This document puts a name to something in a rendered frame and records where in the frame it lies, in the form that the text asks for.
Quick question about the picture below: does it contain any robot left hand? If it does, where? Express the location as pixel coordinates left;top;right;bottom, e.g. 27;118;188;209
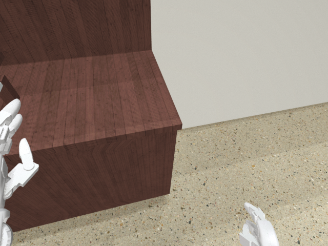
0;99;39;209

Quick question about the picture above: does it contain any counter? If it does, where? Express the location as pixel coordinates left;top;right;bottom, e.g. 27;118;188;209
0;0;182;232

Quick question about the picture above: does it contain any robot left forearm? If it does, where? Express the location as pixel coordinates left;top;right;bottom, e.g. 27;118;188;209
0;208;13;246

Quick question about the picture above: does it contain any robot right hand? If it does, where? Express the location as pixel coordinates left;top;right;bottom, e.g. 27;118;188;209
239;202;279;246

